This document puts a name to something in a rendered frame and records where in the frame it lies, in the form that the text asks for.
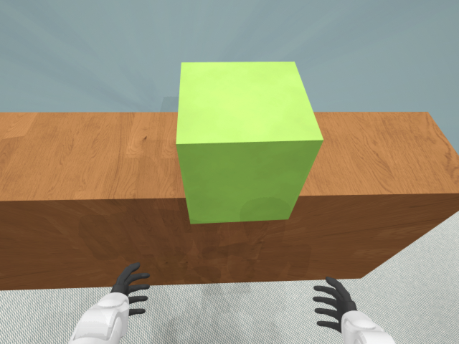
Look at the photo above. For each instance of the right robot forearm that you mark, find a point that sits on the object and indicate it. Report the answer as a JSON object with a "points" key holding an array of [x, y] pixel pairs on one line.
{"points": [[358, 328]]}

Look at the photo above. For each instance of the carton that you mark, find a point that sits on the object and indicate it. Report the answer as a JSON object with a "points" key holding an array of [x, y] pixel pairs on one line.
{"points": [[246, 140]]}

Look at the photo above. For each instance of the left robot forearm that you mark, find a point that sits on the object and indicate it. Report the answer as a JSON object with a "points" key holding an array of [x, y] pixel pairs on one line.
{"points": [[106, 322]]}

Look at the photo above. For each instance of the right robot hand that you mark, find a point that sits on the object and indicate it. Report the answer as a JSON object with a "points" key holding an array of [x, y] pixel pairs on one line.
{"points": [[343, 303]]}

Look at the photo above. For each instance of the pedestal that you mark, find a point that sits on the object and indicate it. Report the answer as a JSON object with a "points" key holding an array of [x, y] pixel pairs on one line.
{"points": [[84, 195]]}

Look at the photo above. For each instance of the left robot hand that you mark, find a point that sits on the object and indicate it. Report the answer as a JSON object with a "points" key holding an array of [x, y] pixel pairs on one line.
{"points": [[122, 286]]}

